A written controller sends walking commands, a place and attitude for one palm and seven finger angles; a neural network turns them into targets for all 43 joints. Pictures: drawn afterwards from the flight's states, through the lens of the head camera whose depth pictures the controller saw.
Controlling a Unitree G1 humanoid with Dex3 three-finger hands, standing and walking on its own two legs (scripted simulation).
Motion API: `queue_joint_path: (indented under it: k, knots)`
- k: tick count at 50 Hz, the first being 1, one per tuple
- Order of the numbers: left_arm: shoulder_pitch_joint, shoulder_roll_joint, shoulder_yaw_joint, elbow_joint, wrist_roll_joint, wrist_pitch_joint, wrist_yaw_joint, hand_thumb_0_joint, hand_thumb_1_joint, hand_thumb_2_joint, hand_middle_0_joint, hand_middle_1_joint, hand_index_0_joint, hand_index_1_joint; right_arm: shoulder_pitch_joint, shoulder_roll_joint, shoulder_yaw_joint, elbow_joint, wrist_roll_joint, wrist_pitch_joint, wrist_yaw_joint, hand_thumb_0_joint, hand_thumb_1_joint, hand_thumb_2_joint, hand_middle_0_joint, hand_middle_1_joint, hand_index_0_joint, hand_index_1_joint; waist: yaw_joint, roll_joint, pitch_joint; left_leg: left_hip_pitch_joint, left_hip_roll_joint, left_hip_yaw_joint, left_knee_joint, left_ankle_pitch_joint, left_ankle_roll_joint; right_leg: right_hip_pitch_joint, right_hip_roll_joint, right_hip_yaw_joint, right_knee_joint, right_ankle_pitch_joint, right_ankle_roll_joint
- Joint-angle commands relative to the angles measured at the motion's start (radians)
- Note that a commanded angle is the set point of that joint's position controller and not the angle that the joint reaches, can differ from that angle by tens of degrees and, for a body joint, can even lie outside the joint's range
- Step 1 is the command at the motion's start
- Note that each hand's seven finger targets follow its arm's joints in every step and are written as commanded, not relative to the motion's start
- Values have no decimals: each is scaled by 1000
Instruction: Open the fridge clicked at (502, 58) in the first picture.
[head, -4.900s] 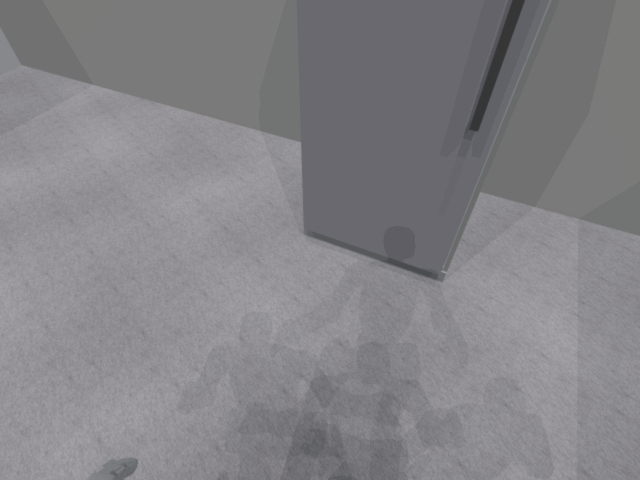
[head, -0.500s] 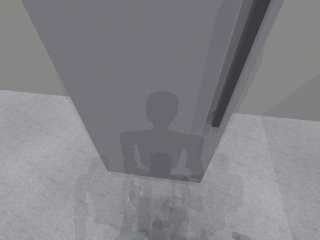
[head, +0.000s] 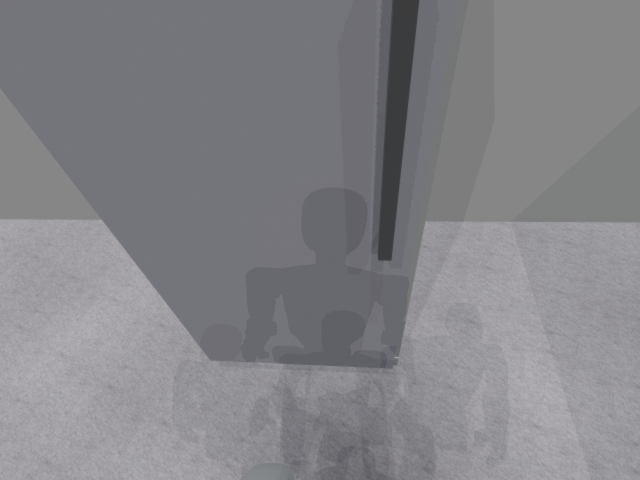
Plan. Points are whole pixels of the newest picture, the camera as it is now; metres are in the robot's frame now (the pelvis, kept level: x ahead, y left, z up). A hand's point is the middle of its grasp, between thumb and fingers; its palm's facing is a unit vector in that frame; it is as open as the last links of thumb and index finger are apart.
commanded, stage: come to a stop and stand still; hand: right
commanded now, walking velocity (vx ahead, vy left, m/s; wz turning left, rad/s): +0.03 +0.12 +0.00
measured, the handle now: (393, 131) +0.48 -0.07 +0.18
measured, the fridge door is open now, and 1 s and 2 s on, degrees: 0 0 0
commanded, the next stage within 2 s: look again from close up in 1.52 s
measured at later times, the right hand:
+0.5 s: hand out of the picture -0.06 -0.10 -0.17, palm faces +0.03 +0.98 -0.18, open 7.4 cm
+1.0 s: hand out of the picture -0.09 -0.10 -0.18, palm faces +0.02 +0.98 -0.18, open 7.4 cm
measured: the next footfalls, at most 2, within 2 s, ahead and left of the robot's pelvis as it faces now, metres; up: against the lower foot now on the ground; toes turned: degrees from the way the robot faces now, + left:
left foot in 0.30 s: -0.05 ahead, +0.16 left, +0.00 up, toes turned +4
right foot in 0.56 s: -0.03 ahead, -0.07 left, +0.00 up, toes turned -3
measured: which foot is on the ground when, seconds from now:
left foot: up 0.00-0.28, down 0.30-1.00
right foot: down 0.00-0.30, up 0.32-0.54, down 0.56-1.00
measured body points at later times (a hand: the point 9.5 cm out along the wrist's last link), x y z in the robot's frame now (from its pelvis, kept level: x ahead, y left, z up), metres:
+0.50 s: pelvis -0.05 +0.06 +0.00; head -0.05 +0.08 +0.45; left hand -0.09 +0.29 -0.17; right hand -0.06 -0.15 -0.15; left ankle -0.09 +0.16 -0.74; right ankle -0.04 -0.08 -0.71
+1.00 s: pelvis -0.09 +0.06 +0.00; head -0.08 +0.06 +0.45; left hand -0.08 +0.28 -0.16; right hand -0.09 -0.15 -0.16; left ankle -0.09 +0.16 -0.74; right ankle -0.07 -0.07 -0.74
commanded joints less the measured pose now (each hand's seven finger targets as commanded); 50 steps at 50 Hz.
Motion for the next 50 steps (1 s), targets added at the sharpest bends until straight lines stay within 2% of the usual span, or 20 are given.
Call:
queue_joint_path:
  k: [1,7,10,13,14,15,16,18,20,26,28,30,31,33,43,44,45,46,48,50]
  knots:
    - [101,176,42,-28,-8,-14,16,0,900,900,-200,-300,-200,-300,75,-50,-5,-34,-3,-13,6,0,-900,-900,200,300,200,300,32,-202,-128,-56,46,-27,-32,9,-29,228,-264,242,-239,145,-84]
    - [132,199,57,2,-2,0,0,0,900,900,-200,-300,-200,-300,45,-14,15,-28,0,-11,14,0,-900,-900,200,300,200,300,63,-251,-77,74,55,44,-333,-90,-20,181,-258,271,-319,-146,-75]
    - [103,205,62,12,2,7,-11,0,900,900,-200,-300,-200,-300,104,5,27,2,3,-19,10,0,-900,-900,200,300,200,300,36,-273,-44,185,29,93,-505,-89,4,84,-221,257,-352,-254,-51]
    - [70,184,65,16,-6,20,-15,0,900,900,-200,-300,-200,-300,254,-3,25,64,5,-27,3,0,-900,-900,200,300,200,300,-23,-190,-50,409,9,144,-779,95,21,-48,-126,147,-313,-334,35]
    - [70,135,57,15,-14,25,-17,0,900,900,-200,-300,-200,-300,271,-33,22,67,-3,-34,-4,0,-900,-900,200,300,200,300,-28,-90,-38,407,90,51,-882,50,44,-85,-70,96,-203,-313,71]
    - [85,62,39,11,-26,26,-21,0,900,900,-200,-300,-200,-300,221,-95,21,53,-8,-47,-11,0,-900,-900,200,300,200,300,-3,109,-10,306,260,-174,-1001,-150,107,-113,-1,39,-34,-256,98]
    - [44,59,32,-4,-17,31,-28,0,900,900,-200,-300,-200,-300,117,-122,20,13,-6,-46,-16,0,-900,-900,200,300,200,300,-6,158,61,108,355,-246,-1087,-295,154,-94,1,44,101,-258,91]
    - [63,71,40,24,-11,42,-35,0,900,900,-200,-300,-200,-300,-5,-87,29,-14,-1,-61,-22,0,-900,-900,200,300,200,300,24,170,97,-12,298,-176,-1065,-228,145,-48,-10,94,265,-202,69]
    - [129,60,31,62,-12,38,-34,0,900,900,-200,-300,-200,-300,-9,-39,43,2,5,-72,-23,0,-900,-900,200,300,200,300,48,120,99,65,235,-75,-1002,7,129,-59,-18,80,299,-140,69]
    - [142,31,5,100,-18,1,-10,0,900,900,-200,-300,-200,-300,128,-7,56,83,11,-93,-20,0,-900,-900,200,300,200,300,7,61,1,271,214,-39,-794,506,124,67,-26,48,-20,-58,86]
    - [188,57,-2,135,-19,-20,1,0,900,900,-200,-300,-200,-300,135,16,62,96,24,-91,-19,0,-900,-900,200,300,200,300,7,-48,-59,259,143,-5,-743,476,66,201,-82,105,-104,237,63]
    - [184,81,3,144,-20,-22,10,0,900,900,-200,-300,-200,-300,141,26,61,97,20,-88,-21,0,-900,-900,200,300,200,300,-1,-39,-77,280,123,-6,-770,434,49,216,-113,95,-78,271,58]
    - [169,70,-3,155,-19,-24,11,0,900,900,-200,-300,-200,-300,134,20,62,111,21,-85,-20,0,-900,-900,200,300,200,300,0,-99,-81,291,129,6,-754,462,46,219,-101,98,-79,308,53]
    - [162,58,-5,157,-23,-20,11,0,900,900,-200,-300,-200,-300,125,7,60,116,22,-81,-20,0,-900,-900,200,300,200,300,1,-142,-66,315,129,5,-771,400,44,191,-96,90,-108,241,55]
    - [152,50,-11,150,-18,-8,3,0,900,900,-200,-300,-200,-300,125,24,67,126,14,-77,-18,0,-900,-900,200,300,200,300,6,-44,67,213,121,-23,-861,157,46,147,-66,88,-173,-2,56]
    - [50,100,-12,78,-26,-32,-15,0,900,900,-200,-300,-200,-300,207,-17,71,141,-6,-117,-55,0,-900,-900,200,300,200,300,-37,-5,53,239,188,-86,-816,670,20,48,-55,56,72,21,79]
    - [75,55,-23,29,-23,-34,-21,0,900,900,-200,-300,-200,-300,181,-53,67,118,-4,-135,-52,0,-900,-900,200,300,200,300,17,-5,-3,312,248,-74,-761,972,53,56,-30,53,45,-33,76]
    - [145,30,-18,38,-18,-37,-16,0,900,900,-200,-300,-200,-300,180,-51,60,93,-1,-135,-47,0,-900,-900,200,300,200,300,21,25,-104,381,242,-63,-706,1004,68,83,-12,54,23,-77,57]
    - [176,64,-12,49,-19,-40,-13,0,900,900,-200,-300,-200,-300,151,-28,66,77,7,-129,-43,0,-900,-900,200,300,200,300,25,75,-176,387,197,-22,-690,772,83,110,-24,70,-8,9,51]
    - [171,80,-12,37,-18,-37,-14,0,900,900,-200,-300,-200,-300,115,-22,66,47,6,-116,-37,0,-900,-900,200,300,200,300,27,13,-111,296,162,-9,-713,468,79,121,-37,83,-28,57,47]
